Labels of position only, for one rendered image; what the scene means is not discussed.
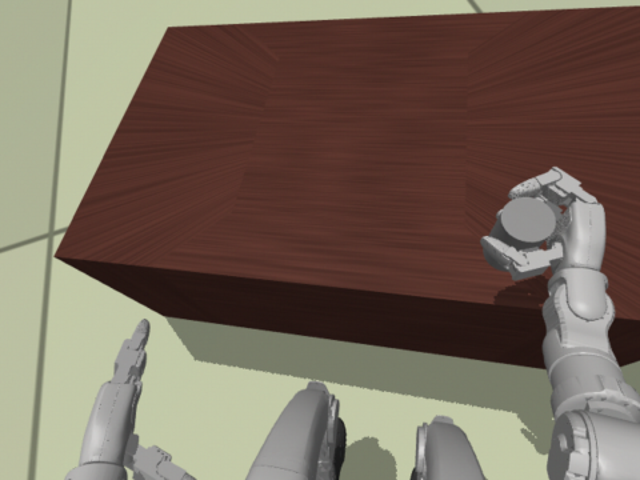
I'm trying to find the left robot arm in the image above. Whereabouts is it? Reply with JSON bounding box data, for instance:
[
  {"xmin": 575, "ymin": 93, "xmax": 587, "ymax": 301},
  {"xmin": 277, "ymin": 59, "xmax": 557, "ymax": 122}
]
[{"xmin": 64, "ymin": 462, "xmax": 128, "ymax": 480}]

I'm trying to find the right robot hand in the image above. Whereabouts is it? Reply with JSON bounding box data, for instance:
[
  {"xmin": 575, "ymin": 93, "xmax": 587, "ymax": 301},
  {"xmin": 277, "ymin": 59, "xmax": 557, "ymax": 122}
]
[{"xmin": 480, "ymin": 167, "xmax": 606, "ymax": 281}]

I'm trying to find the right robot arm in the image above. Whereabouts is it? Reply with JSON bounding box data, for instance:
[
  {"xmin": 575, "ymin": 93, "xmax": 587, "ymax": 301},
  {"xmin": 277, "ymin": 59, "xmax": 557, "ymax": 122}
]
[{"xmin": 542, "ymin": 267, "xmax": 640, "ymax": 480}]

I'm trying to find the can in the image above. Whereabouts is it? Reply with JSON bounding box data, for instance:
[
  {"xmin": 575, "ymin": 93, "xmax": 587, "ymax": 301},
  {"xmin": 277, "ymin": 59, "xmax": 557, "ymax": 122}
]
[{"xmin": 483, "ymin": 197, "xmax": 556, "ymax": 272}]

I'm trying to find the left robot hand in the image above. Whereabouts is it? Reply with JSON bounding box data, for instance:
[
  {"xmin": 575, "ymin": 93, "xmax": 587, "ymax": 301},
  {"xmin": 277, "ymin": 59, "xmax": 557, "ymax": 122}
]
[{"xmin": 78, "ymin": 319, "xmax": 197, "ymax": 480}]

